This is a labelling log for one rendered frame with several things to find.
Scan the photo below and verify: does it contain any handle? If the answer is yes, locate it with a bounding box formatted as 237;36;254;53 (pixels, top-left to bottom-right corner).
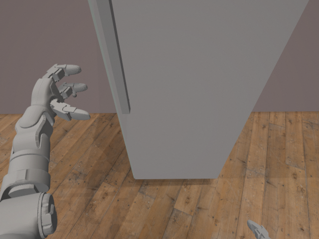
96;0;131;114

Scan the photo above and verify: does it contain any right robot hand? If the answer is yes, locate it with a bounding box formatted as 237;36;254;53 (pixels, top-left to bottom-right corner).
247;220;271;239

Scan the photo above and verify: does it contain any fridge door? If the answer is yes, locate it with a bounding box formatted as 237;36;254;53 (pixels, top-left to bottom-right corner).
91;0;309;179

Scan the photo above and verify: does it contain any left robot hand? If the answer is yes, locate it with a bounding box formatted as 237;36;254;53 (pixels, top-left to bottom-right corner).
31;64;91;121

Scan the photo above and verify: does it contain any robot left forearm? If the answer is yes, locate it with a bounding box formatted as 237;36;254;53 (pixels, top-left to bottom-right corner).
0;106;55;202

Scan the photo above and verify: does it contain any robot left upper arm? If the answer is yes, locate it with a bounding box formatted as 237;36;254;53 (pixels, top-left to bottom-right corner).
0;192;57;239

